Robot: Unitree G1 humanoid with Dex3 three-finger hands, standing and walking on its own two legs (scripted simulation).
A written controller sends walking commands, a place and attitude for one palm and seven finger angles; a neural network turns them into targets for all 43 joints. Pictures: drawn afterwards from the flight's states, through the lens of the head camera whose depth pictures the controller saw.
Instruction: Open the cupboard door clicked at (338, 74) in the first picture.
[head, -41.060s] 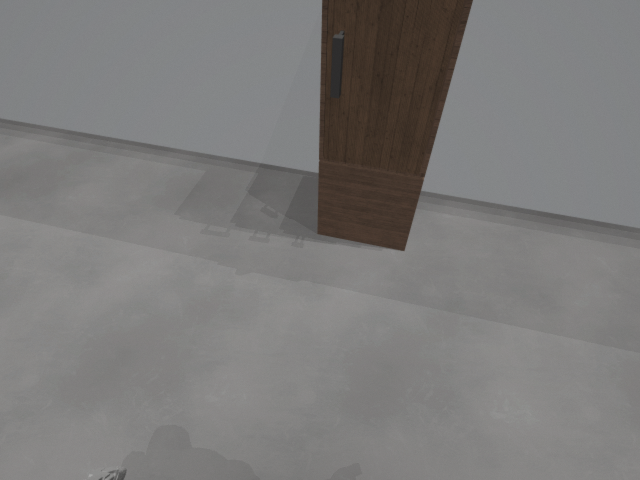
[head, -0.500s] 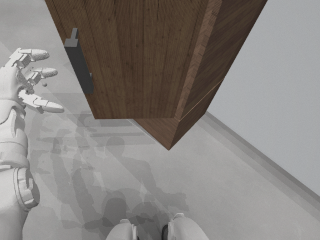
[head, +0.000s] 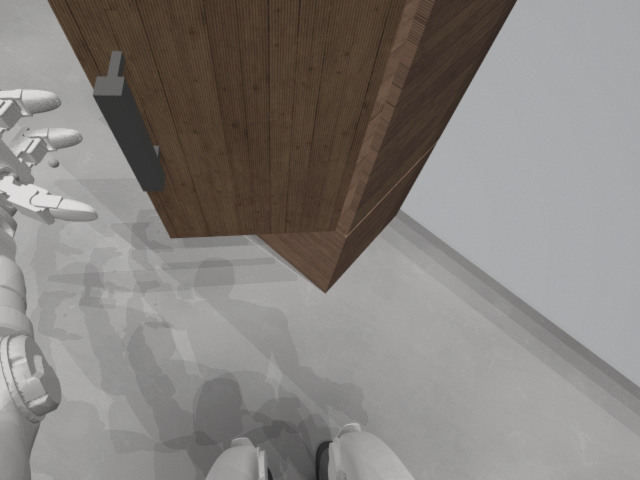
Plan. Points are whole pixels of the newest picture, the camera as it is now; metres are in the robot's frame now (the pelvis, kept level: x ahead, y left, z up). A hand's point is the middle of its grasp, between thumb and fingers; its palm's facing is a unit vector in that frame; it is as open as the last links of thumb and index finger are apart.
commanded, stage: move the hooked fingers beside the handle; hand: left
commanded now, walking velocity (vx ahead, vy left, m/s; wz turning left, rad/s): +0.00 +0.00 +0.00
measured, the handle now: (137, 127) +0.53 +0.20 +0.06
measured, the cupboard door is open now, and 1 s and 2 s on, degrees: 47 47 47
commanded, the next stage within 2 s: slide the fingers in behind the handle in 0.48 s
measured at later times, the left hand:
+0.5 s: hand (60, 165) +0.46 +0.27 +0.07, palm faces +0.06 -1.00 -0.01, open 14.0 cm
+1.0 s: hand (92, 162) +0.47 +0.24 +0.07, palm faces +0.04 -1.00 +0.01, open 14.0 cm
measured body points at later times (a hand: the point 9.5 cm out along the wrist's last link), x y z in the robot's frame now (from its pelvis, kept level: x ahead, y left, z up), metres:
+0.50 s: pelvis -0.01 +0.00 +0.00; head +0.11 +0.03 +0.43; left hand +0.45 +0.32 +0.08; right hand +0.03 -0.26 -0.11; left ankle -0.02 +0.07 -0.68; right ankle +0.02 -0.11 -0.68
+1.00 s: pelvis -0.01 +0.00 +0.00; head +0.11 +0.03 +0.43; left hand +0.46 +0.29 +0.07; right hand +0.01 -0.27 -0.11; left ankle -0.02 +0.07 -0.68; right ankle +0.02 -0.11 -0.68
